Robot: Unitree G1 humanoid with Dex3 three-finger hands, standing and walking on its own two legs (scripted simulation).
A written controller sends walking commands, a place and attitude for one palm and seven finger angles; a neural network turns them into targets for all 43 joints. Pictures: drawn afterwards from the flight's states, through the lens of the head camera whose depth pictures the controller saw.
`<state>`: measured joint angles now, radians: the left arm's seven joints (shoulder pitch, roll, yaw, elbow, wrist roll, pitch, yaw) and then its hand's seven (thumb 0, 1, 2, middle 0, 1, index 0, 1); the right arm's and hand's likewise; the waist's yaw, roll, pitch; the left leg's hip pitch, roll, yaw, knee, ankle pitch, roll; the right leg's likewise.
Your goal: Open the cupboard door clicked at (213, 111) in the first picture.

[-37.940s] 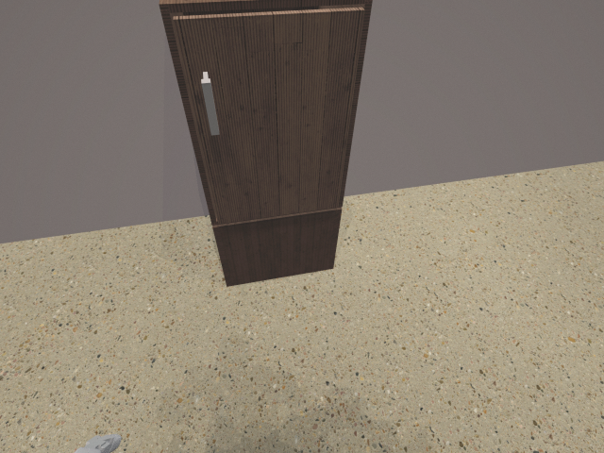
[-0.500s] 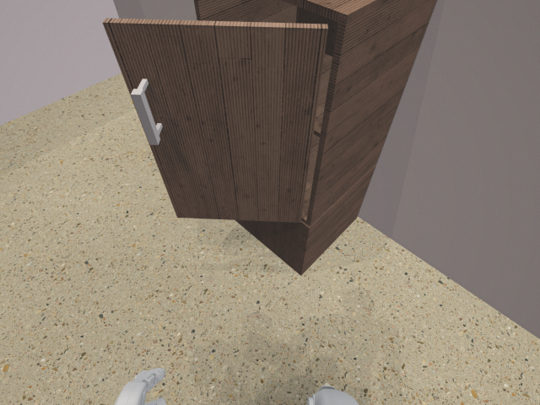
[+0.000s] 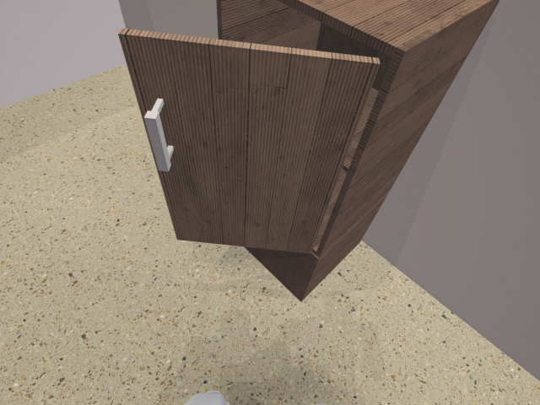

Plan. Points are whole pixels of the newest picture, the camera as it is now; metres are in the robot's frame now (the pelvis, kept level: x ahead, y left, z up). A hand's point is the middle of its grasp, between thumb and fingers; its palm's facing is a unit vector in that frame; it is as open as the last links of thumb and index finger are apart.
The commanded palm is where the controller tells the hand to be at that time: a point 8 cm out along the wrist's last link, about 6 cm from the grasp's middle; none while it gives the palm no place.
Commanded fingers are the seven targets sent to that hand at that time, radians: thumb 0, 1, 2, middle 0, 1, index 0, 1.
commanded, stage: come to a stop and stand still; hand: left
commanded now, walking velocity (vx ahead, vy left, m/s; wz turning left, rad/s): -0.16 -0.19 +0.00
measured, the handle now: (161, 136) +0.53 +0.25 +0.05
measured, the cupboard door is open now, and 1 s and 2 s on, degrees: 41 41 41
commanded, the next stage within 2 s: look again from close up in 0.88 s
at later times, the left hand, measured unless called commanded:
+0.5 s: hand out of the picture -0.02 +0.13 -0.16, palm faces +0.01 -0.98 -0.21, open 7.4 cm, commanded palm none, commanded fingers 0.00 0.90 0.90 -0.20 -0.30 -0.20 -0.30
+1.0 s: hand out of the picture -0.08 +0.10 -0.16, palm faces +0.03 -0.99 -0.17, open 7.4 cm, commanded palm none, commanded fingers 0.00 0.90 0.90 -0.20 -0.30 -0.20 -0.30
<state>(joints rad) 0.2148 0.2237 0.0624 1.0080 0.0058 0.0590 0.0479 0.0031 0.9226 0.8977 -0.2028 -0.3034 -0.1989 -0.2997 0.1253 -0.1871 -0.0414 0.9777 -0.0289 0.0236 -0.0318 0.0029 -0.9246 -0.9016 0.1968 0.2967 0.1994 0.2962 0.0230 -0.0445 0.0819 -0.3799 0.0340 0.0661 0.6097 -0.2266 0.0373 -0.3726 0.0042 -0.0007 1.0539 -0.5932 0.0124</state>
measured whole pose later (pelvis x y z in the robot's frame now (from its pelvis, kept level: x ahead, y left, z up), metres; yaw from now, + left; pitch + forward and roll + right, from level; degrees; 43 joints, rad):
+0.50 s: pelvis -0.06 -0.05 +0.01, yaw +0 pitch +0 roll +0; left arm 0.26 0.15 0.02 1.02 0.02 0.03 0.03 0.01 0.91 0.90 -0.20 -0.30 -0.20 -0.30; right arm 0.26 -0.21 -0.06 1.06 -0.02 0.07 -0.01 0.00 -0.91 -0.90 0.20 0.30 0.20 0.30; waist -0.02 0.01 0.05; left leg -0.36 0.02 0.03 0.71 -0.36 -0.03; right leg -0.18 -0.03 -0.05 0.50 -0.32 0.00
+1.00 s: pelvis -0.07 -0.06 +0.02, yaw -1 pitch -1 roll +0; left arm 0.29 0.13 0.00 1.14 0.01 0.00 0.03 0.01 0.91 0.90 -0.20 -0.30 -0.20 -0.30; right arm 0.27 -0.14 -0.01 1.15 -0.02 0.01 -0.02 0.00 -0.92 -0.90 0.20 0.30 0.20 0.30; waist 0.01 0.00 0.03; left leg -0.21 0.03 0.03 0.42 -0.19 -0.02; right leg -0.13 0.00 -0.06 0.41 -0.26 -0.02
